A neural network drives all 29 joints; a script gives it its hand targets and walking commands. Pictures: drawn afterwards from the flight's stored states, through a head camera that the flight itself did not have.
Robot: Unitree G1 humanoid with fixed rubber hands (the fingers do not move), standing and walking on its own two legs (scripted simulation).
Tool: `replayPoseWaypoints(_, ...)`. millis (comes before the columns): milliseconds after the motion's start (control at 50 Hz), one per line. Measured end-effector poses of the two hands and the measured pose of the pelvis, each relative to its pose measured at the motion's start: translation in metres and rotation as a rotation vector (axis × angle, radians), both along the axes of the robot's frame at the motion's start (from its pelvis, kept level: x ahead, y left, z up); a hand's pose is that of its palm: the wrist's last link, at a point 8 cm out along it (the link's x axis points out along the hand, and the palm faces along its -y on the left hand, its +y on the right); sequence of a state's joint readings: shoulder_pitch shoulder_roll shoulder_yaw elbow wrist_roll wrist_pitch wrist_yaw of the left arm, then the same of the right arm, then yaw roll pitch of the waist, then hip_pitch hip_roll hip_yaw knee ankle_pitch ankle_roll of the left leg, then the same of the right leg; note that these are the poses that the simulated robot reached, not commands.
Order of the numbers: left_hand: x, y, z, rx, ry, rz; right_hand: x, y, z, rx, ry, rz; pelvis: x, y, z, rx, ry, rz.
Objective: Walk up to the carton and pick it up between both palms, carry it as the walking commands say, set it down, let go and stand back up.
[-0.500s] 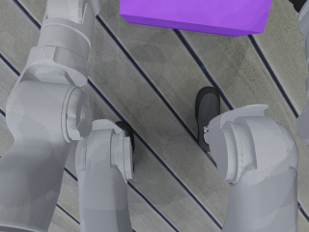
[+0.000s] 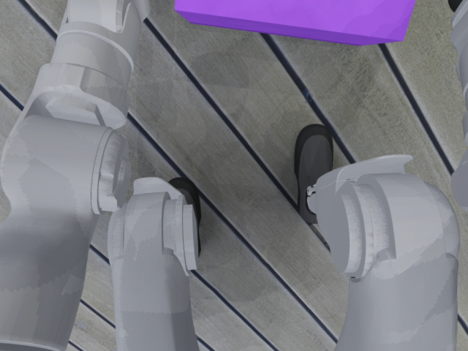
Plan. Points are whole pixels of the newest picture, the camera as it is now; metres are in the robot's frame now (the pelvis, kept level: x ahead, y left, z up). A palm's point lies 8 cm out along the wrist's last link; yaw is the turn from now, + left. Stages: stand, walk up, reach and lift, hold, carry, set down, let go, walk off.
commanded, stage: set down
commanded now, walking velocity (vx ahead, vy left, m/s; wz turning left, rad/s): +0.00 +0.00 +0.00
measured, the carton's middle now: out of the picture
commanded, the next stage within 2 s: let go in 2.00 s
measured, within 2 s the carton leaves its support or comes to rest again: neither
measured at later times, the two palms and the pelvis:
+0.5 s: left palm out of the picture +0.57 +0.07 -0.22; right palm out of the picture +0.46 -0.37 -0.21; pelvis +0.00 -0.01 -0.01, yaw +0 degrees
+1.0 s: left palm out of the picture +0.60 +0.05 -0.10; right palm out of the picture +0.47 -0.39 -0.10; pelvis -0.01 -0.01 +0.05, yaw -1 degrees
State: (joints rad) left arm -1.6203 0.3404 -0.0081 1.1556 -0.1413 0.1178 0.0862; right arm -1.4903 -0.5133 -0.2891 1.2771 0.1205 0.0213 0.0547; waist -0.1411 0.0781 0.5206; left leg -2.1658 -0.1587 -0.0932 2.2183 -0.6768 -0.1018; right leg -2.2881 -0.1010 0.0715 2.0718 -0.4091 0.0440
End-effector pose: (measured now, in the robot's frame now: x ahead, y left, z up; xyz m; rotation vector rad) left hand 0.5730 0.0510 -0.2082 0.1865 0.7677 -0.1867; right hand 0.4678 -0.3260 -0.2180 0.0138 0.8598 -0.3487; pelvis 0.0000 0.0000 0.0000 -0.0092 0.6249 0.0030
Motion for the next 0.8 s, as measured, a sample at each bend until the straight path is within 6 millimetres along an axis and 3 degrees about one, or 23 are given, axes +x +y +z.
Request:
replayPoseWaypoints(280,-0.004,0.002,-0.022,0.002,0.006,0.005,0.002,-0.024,0.002,-0.043,-0.034,-0.089,0.008,-0.006,-0.009,-0.002,0.02,0.003)
replayPoseWaypoints(500,-0.001,0.018,-0.016,0.03,-0.025,0.029,-0.005,-0.043,0.007,-0.053,-0.056,-0.131,0.004,-0.011,-0.015,0.003,0.001,0.004)
replayPoseWaypoints(620,0.008,0.022,0.005,0.028,-0.08,0.039,0.004,-0.047,0.021,-0.05,-0.121,-0.124,0.0,-0.012,-0.01,0.011,-0.014,-0.001)
replayPoseWaypoints(800,0.026,0.009,0.064,0.046,-0.136,0.038,0.01,-0.054,0.065,-0.027,-0.202,-0.118,-0.005,-0.009,0.011,0.028,-0.039,-0.019)
